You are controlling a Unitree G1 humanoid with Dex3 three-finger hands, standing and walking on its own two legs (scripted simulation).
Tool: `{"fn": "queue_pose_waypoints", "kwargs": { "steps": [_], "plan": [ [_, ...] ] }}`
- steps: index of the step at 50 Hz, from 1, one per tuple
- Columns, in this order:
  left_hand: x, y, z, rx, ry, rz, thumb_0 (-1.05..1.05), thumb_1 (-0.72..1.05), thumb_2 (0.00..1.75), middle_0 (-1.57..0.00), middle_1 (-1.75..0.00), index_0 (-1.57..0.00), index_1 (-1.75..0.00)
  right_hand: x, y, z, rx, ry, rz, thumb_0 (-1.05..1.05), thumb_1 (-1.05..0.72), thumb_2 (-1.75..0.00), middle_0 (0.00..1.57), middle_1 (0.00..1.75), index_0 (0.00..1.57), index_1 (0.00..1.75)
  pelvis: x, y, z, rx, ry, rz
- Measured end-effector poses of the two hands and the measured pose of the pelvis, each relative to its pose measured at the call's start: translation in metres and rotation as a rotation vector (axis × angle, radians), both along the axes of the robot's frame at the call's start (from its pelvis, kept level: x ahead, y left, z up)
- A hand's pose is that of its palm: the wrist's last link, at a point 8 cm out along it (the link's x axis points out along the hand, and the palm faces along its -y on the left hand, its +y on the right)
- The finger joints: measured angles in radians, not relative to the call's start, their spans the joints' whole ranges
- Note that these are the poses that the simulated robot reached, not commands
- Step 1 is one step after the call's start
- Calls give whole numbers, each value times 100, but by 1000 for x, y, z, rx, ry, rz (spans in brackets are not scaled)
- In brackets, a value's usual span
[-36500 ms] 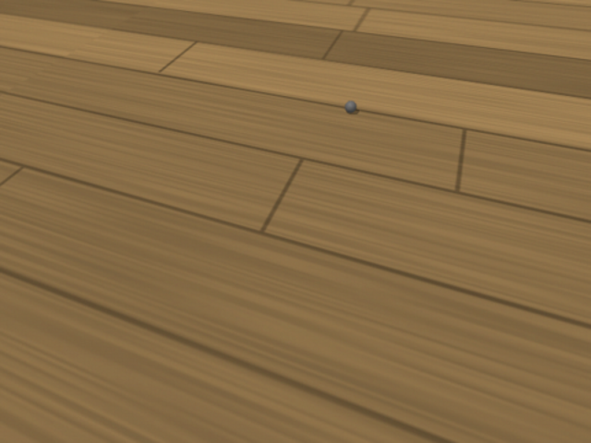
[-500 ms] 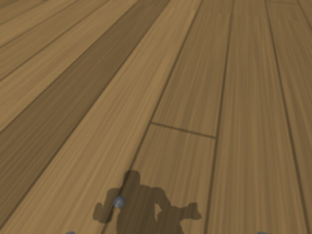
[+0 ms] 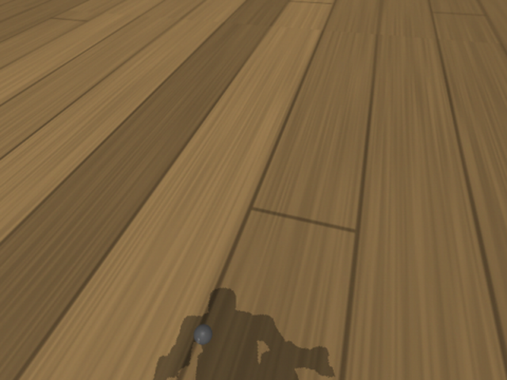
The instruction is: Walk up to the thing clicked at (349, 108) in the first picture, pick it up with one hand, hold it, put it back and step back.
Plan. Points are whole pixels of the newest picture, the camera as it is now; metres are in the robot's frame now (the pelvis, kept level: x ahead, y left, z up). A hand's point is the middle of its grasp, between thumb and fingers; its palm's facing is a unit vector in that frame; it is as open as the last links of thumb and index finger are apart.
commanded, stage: stand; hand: left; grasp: from above
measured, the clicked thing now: (203, 334) +0.44 +0.25 -0.74
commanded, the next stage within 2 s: step back in 1.66 s
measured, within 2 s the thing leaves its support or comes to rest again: neither
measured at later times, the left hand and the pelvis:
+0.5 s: hand out of the picture +0.06 +0.22 -0.16, palm faces +0.00 -0.95 -0.32, open 7.4 cm; pelvis +0.01 -0.02 +0.00, yaw +0 degrees
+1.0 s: hand out of the picture +0.09 +0.23 -0.15, palm faces +0.00 -0.94 -0.33, open 7.4 cm; pelvis +0.02 -0.02 +0.00, yaw -1 degrees
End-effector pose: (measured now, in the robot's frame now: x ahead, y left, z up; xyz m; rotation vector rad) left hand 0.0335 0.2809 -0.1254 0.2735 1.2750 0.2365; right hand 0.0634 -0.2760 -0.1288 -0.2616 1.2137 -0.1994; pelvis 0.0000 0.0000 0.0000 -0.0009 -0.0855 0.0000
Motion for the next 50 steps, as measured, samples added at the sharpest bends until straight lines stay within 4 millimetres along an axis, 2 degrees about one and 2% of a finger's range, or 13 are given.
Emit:
{"fn": "queue_pose_waypoints", "kwargs": {
  "steps": [10,24,39,50],
  "plan": [
    [-4,-6,3,6,21,2,0,91,90,-20,-30,-20,-30,-7,-15,0,-5,24,-8,1,-90,-90,20,30,20,30,0,-9,2,1,-1,2],
    [21,-17,2,-11,-5,-22,0,91,90,-20,-30,-20,-30,-8,-26,3,-15,48,-11,0,-90,-90,20,30,20,30,6,-16,3,-4,10,0],
    [48,-14,7,-5,-34,-36,0,91,90,-20,-30,-20,-30,7,-27,5,-19,33,-7,0,-90,-90,20,30,21,30,16,-16,4,-1,17,-8],
    [53,-11,9,0,-42,-42,0,91,90,-20,-30,-20,-30,16,-29,8,-25,14,-2,0,-90,-90,20,30,21,30,18,-16,5,0,19,-9]
  ]
}}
